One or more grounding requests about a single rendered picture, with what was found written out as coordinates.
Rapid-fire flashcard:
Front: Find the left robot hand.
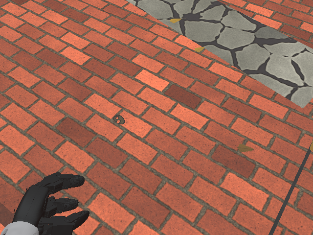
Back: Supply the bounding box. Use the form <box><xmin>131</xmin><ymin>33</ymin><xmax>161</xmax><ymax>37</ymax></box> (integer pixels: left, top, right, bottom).
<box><xmin>12</xmin><ymin>171</ymin><xmax>90</xmax><ymax>235</ymax></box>

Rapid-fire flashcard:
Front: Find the robot left forearm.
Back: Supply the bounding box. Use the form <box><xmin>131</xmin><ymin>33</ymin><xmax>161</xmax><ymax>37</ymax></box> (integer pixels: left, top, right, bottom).
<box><xmin>0</xmin><ymin>221</ymin><xmax>39</xmax><ymax>235</ymax></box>

